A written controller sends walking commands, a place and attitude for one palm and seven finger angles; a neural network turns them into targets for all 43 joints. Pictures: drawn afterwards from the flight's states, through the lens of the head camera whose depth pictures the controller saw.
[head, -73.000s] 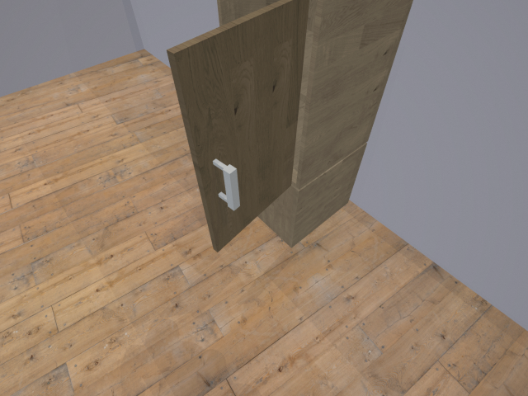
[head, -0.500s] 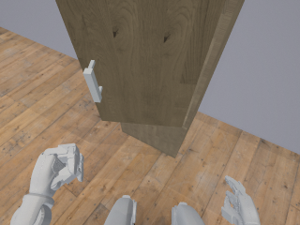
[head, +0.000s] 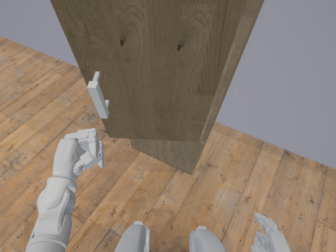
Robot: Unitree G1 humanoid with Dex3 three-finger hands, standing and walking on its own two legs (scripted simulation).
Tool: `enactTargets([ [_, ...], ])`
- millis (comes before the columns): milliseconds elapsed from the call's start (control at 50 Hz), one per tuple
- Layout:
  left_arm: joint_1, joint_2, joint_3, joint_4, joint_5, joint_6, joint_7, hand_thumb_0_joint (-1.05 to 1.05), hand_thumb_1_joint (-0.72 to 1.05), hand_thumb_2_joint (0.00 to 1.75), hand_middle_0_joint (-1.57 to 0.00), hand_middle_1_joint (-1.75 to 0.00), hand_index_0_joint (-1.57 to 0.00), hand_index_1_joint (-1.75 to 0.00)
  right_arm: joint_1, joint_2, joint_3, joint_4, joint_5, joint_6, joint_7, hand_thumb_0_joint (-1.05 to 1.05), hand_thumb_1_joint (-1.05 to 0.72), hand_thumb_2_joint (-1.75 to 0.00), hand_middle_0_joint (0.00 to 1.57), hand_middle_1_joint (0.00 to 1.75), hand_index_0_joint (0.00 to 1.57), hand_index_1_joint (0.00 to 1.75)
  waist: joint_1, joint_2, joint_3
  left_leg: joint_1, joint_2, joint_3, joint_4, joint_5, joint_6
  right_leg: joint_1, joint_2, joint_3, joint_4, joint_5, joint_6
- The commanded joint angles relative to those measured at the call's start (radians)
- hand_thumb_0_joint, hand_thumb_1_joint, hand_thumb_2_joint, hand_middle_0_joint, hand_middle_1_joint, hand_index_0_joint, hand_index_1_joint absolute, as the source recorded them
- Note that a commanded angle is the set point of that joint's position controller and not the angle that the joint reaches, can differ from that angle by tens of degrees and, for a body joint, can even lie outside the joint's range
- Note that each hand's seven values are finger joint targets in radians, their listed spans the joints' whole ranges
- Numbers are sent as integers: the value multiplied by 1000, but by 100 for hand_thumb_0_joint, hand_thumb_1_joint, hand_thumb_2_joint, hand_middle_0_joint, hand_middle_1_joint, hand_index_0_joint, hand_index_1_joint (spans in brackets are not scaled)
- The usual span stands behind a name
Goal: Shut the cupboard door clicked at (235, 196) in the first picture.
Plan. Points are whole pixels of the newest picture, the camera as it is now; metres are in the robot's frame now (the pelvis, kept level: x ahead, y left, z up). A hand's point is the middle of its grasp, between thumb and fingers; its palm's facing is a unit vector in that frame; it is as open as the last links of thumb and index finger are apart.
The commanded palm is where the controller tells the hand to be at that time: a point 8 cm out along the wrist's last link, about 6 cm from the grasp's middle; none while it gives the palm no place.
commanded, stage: bring the fist close to the handle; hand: left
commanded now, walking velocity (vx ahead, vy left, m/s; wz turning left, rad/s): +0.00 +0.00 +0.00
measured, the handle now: (100, 95) +0.49 +0.20 +0.04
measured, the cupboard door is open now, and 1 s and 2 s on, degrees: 24 24 7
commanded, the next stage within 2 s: push the door shut along its arc in 0.76 s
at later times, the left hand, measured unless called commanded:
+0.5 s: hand (107, 123) +0.40 +0.17 +0.05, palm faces -0.03 -1.00 -0.02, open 3.1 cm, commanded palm +0.37 +0.22 +0.04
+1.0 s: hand (107, 123) +0.40 +0.17 +0.04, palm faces -0.05 -1.00 -0.03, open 3.1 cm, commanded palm +0.39 +0.22 +0.04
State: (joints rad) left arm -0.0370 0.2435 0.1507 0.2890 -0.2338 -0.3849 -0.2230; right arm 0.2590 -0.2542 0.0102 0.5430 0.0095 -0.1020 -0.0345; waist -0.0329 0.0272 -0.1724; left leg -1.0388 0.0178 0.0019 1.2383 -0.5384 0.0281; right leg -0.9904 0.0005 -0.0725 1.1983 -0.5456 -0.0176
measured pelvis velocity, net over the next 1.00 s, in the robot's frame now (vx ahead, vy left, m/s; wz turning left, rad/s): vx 0.00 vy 0.00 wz -0.01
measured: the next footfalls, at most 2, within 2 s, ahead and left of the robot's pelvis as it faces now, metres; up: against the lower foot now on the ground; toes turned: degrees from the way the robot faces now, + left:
none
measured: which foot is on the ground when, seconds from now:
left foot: down 0.00-1.00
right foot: down 0.00-1.00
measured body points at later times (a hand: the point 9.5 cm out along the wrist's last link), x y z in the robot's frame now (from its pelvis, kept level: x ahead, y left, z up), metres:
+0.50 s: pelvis +0.00 +0.00 +0.00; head +0.10 +0.00 +0.44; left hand +0.39 +0.22 +0.05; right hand +0.10 -0.26 -0.11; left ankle +0.03 +0.10 -0.63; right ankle +0.02 -0.11 -0.63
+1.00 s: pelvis +0.00 +0.00 +0.00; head +0.10 +0.01 +0.44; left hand +0.40 +0.22 +0.05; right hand +0.11 -0.26 -0.11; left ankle +0.03 +0.10 -0.63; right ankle +0.02 -0.12 -0.63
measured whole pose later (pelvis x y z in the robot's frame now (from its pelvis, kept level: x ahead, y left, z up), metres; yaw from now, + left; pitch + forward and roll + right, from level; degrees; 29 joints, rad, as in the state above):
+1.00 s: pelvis +0.00 +0.00 +0.00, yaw +0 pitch +21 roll -2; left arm -0.46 0.29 0.23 0.77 -0.18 -0.48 -0.24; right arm 0.26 -0.25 0.01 0.60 0.01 -0.03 -0.03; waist -0.06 0.02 -0.16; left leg -1.06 0.02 0.01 1.21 -0.51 0.03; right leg -1.02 0.01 -0.06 1.18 -0.52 -0.02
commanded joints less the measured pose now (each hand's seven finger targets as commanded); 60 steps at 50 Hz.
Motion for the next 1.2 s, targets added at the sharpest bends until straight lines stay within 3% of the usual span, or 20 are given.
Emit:
enactTargets([
  [0, -273, 138, 75, -158, -3, -84, 21, 0, 90, 90, -130, -150, -130, -150, 0, -145, -59, -114, 5, -41, -7, 0, -90, -90, 20, 30, 20, 30, 1, 37, -331, 265, -13, -52, -186, 288, -13, 171, 19, 33, -144, 277, -17],
  [40, -316, 114, 50, -118, 3, -86, 25, 0, 90, 90, -130, -150, -130, -150, 6, -144, -59, -105, 5, -34, -4, 0, -90, -90, 20, 30, 20, 30, -12, 37, -317, 273, -10, -53, -189, 282, -14, 151, 19, 28, -149, 271, -16],
  [80, -399, 148, 71, -62, 13, -90, 31, 0, 90, 90, -130, -150, -130, -150, 18, -151, -57, -91, 5, -30, -9, 0, -90, -90, 20, 30, 20, 30, -26, 15, -306, 252, -10, -58, -185, 262, -11, 144, 22, 30, -149, 254, -16],
  [100, -421, 157, 86, -33, 17, -91, 33, 0, 90, 90, -130, -150, -130, -150, 12, -149, -58, -84, 5, -26, -8, 0, -90, -90, 20, 30, 20, 30, -16, 27, -309, 249, -11, -53, -188, 247, -14, 146, 19, 35, -153, 244, -15],
  [160, -522, 138, 64, 24, 25, -95, 32, 0, 90, 90, -130, -150, -130, -150, 23, -150, -59, -73, 5, -20, -7, 0, -90, -90, 20, 30, 20, 30, -33, 34, -327, 275, -9, -54, -189, 255, -14, 133, 17, 35, -158, 254, -14],
  [240, -573, 185, 114, 117, 25, -103, 28, 0, 90, 90, -130, -150, -130, -150, 39, -150, -58, -59, 5, -8, -6, 0, -90, -90, 20, 30, 20, 30, -26, 2, -358, 248, -11, -45, -182, 275, -12, 179, 18, 46, -156, 292, -12],
  [280, -606, 211, 133, 145, 29, -109, 26, 0, 90, 90, -130, -150, -130, -150, 54, -153, -59, -58, 3, -2, -5, 0, -90, -90, 20, 30, 20, 30, -25, 27, -375, 248, -12, -44, -177, 298, -11, 182, 19, 46, -149, 311, -14],
  [340, -674, 184, 110, 188, 34, -118, 22, 0, 90, 90, -130, -150, -130, -150, 64, -150, -61, -45, 2, 7, 1, 0, -90, -90, 20, 30, 20, 30, -38, 35, -382, 260, -11, -41, -174, 304, -12, 172, 17, 51, -154, 324, -10],
  [400, -565, 199, 143, 210, 24, -124, 14, 0, 90, 90, -130, -150, -130, -150, 71, -151, -64, -59, 4, 19, 10, 0, -90, -90, 20, 30, 20, 30, -6, 20, -406, 262, -12, -32, -184, 346, -12, 221, 19, 52, -157, 368, -13],
  [420, -573, 169, 113, 215, 24, -122, 8, 0, 90, 90, -130, -150, -130, -150, 73, -147, -63, -60, 7, 23, 13, 0, -90, -90, 20, 30, 20, 30, -20, 7, -383, 252, -13, -30, -187, 335, -10, 219, 20, 50, -163, 365, -11],
  [460, -596, 208, 146, 252, 25, -120, 9, 0, 90, 90, -130, -150, -130, -150, 79, -154, -64, -53, 8, 34, 11, 0, -90, -90, 20, 30, 20, 30, -31, -43, -337, 198, -13, -23, -187, 278, -3, 222, 19, 60, -179, 328, -5],
  [580, -683, 237, 162, 197, 24, -174, 10, 0, 90, 90, -130, -150, -130, -150, 82, -153, -65, -46, 2, 33, 2, 0, -90, -90, 20, 30, 20, 30, -36, 14, -380, 230, -15, -28, -178, 280, -1, 208, 22, 64, -167, 317, -9],
  [600, -672, 254, 180, 197, 26, -180, 9, 0, 90, 90, -130, -150, -130, -150, 79, -154, -68, -39, 1, 34, 2, 0, -90, -90, 20, 30, 20, 30, -25, 21, -401, 240, -12, -28, -177, 288, -5, 211, 19, 68, -164, 326, -8],
  [860, -689, 200, 123, 234, 25, -155, -8, 0, 90, 90, -130, -150, -130, -150, 75, -157, -68, -38, 5, 39, 2, 0, -90, -90, 20, 30, 20, 30, -40, 41, -373, 281, -8, -44, -191, 278, -11, 157, 21, 49, -171, 295, -11],
  [900, -750, 241, 137, 246, 40, -163, -6, 0, 90, 90, -130, -150, -130, -150, 80, -162, -65, -29, 4, 40, -1, 0, -90, -90, 20, 30, 20, 30, -48, 42, -373, 286, -6, -52, -186, 287, -12, 140, 21, 48, -160, 298, -12],
  [920, -787, 204, 99, 262, 43, -162, -11, 0, 90, 90, -130, -150, -130, -150, 78, -156, -62, -26, 4, 39, 0, 0, -90, -90, 20, 30, 20, 30, -65, 49, -355, 283, -8, -53, -183, 274, -11, 124, 22, 48, -163, 288, -11],
  [940, -824, 229, 119, 273, 47, -165, -11, 0, 90, 90, -130, -150, -130, -150, 83, -161, -64, -18, 3, 39, -3, 0, -90, -90, 20, 30, 20, 30, -68, 33, -363, 284, -4, -57, -179, 269, -11, 116, 21, 48, -162, 281, -11],
  [1040, -892, 269, 140, 365, 50, -161, -43, 0, 90, 90, -130, -150, -130, -150, 90, -164, -58, -12, 4, 43, -5, 0, -90, -90, 20, 30, 20, 30, -66, 56, -388, 272, -8, -56, -165, 275, -10, 118, 20, 55, -154, 287, -15],
  [1120, -922, 306, 168, 457, 47, -142, -77, 0, 90, 90, -130, -150, -130, -150, 109, -167, -54, -13, 5, 52, -4, 0, -90, -90, 20, 30, 20, 30, -69, 26, -400, 226, -11, -50, -145, 293, -3, 145, 21, 63, -145, 316, -13],
  [1180, -1001, 314, 159, 464, 42, -145, -110, 0, 90, 90, -130, -150, -130, -150, 126, -170, -56, -10, 7, 54, -5, 0, -90, -90, 20, 30, 20, 30, -89, 40, -415, 229, -11, -53, -130, 301, 2, 125, 23, 65, -138, 318, -14],
])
